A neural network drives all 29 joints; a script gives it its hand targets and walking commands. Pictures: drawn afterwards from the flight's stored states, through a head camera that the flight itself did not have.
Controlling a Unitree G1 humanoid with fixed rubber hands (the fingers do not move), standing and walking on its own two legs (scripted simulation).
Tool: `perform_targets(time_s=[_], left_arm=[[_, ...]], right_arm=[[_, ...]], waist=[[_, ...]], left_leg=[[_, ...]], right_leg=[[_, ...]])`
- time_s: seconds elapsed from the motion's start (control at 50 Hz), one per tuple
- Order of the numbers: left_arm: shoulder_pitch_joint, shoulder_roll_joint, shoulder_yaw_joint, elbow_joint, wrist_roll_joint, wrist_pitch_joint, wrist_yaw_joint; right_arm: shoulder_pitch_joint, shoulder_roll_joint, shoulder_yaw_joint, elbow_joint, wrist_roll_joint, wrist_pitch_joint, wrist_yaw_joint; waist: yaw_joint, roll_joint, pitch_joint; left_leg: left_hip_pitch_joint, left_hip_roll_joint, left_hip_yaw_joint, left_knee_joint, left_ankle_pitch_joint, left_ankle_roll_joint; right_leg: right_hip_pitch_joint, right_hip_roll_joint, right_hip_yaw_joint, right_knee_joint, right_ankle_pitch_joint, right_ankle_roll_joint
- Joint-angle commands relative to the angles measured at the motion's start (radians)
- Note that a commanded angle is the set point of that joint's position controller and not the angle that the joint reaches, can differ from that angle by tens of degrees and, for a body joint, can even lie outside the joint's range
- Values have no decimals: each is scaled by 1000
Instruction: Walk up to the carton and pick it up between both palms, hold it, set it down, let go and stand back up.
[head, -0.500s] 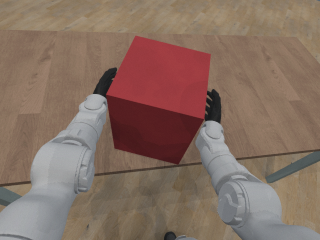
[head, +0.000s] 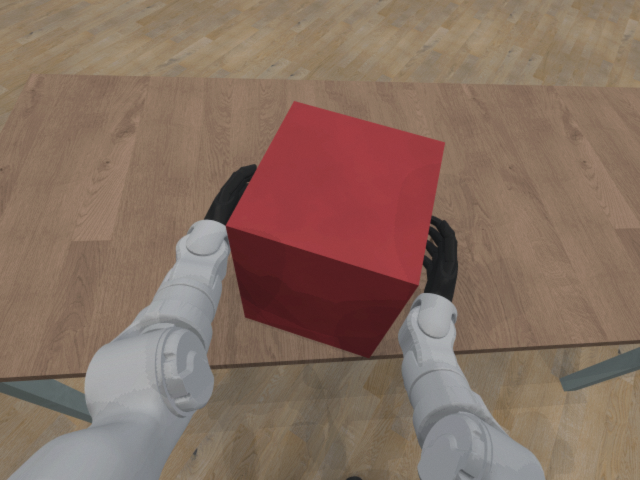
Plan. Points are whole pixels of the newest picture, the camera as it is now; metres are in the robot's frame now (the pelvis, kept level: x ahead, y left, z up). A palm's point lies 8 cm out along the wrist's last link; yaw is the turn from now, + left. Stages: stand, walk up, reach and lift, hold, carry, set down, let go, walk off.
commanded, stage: reach and lift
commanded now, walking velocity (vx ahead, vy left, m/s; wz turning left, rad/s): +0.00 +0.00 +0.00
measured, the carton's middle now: (334, 239) +0.42 -0.05 +0.00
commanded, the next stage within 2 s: none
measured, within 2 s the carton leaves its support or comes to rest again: leaves its support in 1.38 s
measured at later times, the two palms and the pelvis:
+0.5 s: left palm (223, 219) +0.44 +0.10 +0.03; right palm (436, 285) +0.33 -0.17 +0.01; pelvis +0.00 +0.00 +0.00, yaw +0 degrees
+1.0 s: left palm (218, 223) +0.43 +0.10 +0.04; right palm (434, 284) +0.34 -0.17 +0.01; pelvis +0.00 -0.01 +0.00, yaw +0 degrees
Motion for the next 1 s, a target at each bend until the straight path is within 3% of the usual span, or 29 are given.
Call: perform_targets(time_s=[0.0, 0.08, 0.12, 0.14, 0.22, 0.28, 0.32, 0.38, 0.42, 0.44, 0.46, 0.52, 0.54, 0.56, 0.58, 0.64, 0.7, 0.72, 0.76, 0.78, 0.82, 0.84, 0.86, 0.88, 0.9, 0.98], left_arm=[[-330, -542, -146, 12, 51, -2, -97], [-336, -549, -151, -36, 63, 11, -97], [-318, -567, -154, -39, 55, 15, -94], [-323, -567, -167, -61, 61, 16, -94], [-319, -577, -158, -57, 80, 26, -88], [-305, -621, -181, -73, 64, 33, -78], [-297, -616, -181, -65, 65, 43, -82], [-310, -613, -181, -80, 62, 42, -75], [-302, -622, -201, -81, 58, 37, -67], [-287, -613, -190, -67, 67, 38, -64], [-298, -624, -190, -75, 62, 32, -64], [-315, -619, -209, -61, 43, 28, -67], [-296, -620, -189, -46, 54, 29, -66], [-310, -613, -182, -56, 60, 28, -67], [-294, -619, -198, -61, 53, 26, -70], [-324, -615, -215, -88, 45, 13, -61], [-358, -629, -232, -97, 24, -12, -51], [-359, -624, -228, -92, 31, -18, -51], [-381, -628, -256, -109, 27, -39, -53], [-403, -630, -257, -132, 21, -57, -47], [-421, -608, -251, -117, 11, -82, -48], [-408, -612, -246, -96, 0, -85, -47], [-435, -614, -251, -109, 3, -100, -46], [-456, -616, -266, -114, -5, -111, -45], [-468, -617, -266, -118, -7, -125, -40], [-501, -618, -291, -146, -11, -139, -32]], right_arm=[[-380, 478, 340, 112, -124, -1, 130], [-384, 478, 350, 107, -117, -16, 122], [-387, 482, 364, 113, -111, -27, 118], [-386, 471, 358, 123, -107, -30, 119], [-399, 485, 351, 130, -112, -37, 118], [-402, 470, 354, 125, -103, -50, 115], [-389, 460, 349, 141, -101, -52, 111], [-419, 448, 334, 137, -98, -55, 117], [-401, 450, 330, 150, -102, -61, 113], [-395, 439, 336, 152, -94, -63, 117], [-425, 444, 327, 143, -97, -69, 116], [-431, 435, 327, 135, -102, -68, 111], [-412, 441, 344, 152, -92, -61, 114], [-403, 430, 328, 157, -102, -61, 114], [-397, 431, 345, 157, -97, -62, 111], [-437, 440, 360, 144, -77, -87, 109], [-479, 430, 369, 145, -73, -116, 106], [-473, 444, 377, 141, -73, -124, 102], [-474, 444, 381, 165, -78, -137, 100], [-515, 443, 400, 141, -70, -159, 102], [-497, 449, 411, 158, -74, -163, 100], [-510, 440, 410, 156, -65, -170, 96], [-524, 455, 421, 159, -69, -179, 94], [-559, 442, 405, 149, -69, -193, 93], [-556, 445, 420, 169, -81, -196, 96], [-578, 428, 406, 192, -67, -209, 92]], waist=[[-11, 92, -417], [-9, 112, -427], [-3, 86, -437], [-9, 109, -441], [17, 107, -438], [8, 113, -447], [-12, 124, -414], [12, 138, -433], [-11, 133, -451], [0, 151, -430], [9, 152, -457], [-11, 137, -466], [10, 128, -448], [-1, 115, -426], [-8, 136, -436], [20, 143, -493], [21, 147, -537], [37, 126, -531], [24, 143, -531], [41, 148, -583], [50, 112, -579], [31, 98, -567], [54, 86, -617], [27, 111, -633], [43, 108, -636], [36, 128, -649]], left_leg=[[91, -48, 115, -11, 413, -70], [81, -51, 122, -26, 366, -66], [106, -48, 122, -19, 386, -66], [114, -49, 118, -27, 380, -68], [108, -48, 129, -39, 342, -68], [154, -40, 123, -30, 418, -82], [159, -44, 120, -38, 403, -80], [198, -41, 122, -35, 433, -88], [213, -39, 117, -33, 476, -92], [218, -38, 114, -14, 503, -101], [209, -38, 123, -20, 484, -96], [189, -37, 113, -28, 444, -93], [192, -37, 118, -28, 445, -86], [202, -37, 117, -32, 448, -89], [199, -42, 120, -30, 462, -91], [224, -38, 122, -23, 512, -94], [225, -35, 122, -18, 521, -100], [209, -39, 125, -18, 515, -94], [203, -42, 126, -26, 519, -95], [205, -41, 126, -22, 522, -90], [194, -45, 131, -30, 510, -84], [179, -44, 126, -30, 507, -82], [151, -52, 133, -42, 491, -75], [149, -46, 122, -47, 478, -81], [155, -41, 121, -37, 512, -82], [166, -43, 112, -45, 500, -79]], right_leg=[[315, 38, -53, 65, 444, -26], [327, 32, -62, 60, 424, -26], [307, 37, -65, 54, 416, -30], [304, 34, -67, 42, 402, -30], [302, 31, -61, 34, 365, -36], [269, 47, -72, 22, 382, -46], [271, 45, -71, 7, 353, -45], [221, 50, -85, -11, 317, -52], [219, 56, -88, -7, 349, -49], [201, 57, -89, -3, 338, -54], [212, 56, -80, -12, 334, -54], [212, 53, -85, -9, 327, -53], [216, 52, -77, -17, 324, -54], [212, 55, -86, -18, 315, -54], [229, 53, -83, -14, 344, -54], [232, 58, -78, -8, 359, -53], [216, 63, -81, -11, 366, -54], [236, 62, -74, -4, 376, -48], [257, 57, -74, 3, 412, -44], [265, 55, -70, 3, 405, -46], [282, 53, -62, 0, 428, -35], [292, 49, -60, 10, 459, -34], [327, 41, -52, 15, 484, -29], [306, 43, -62, 15, 470, -32], [305, 43, -58, 22, 478, -34], [277, 46, -56, 20, 448, -38]])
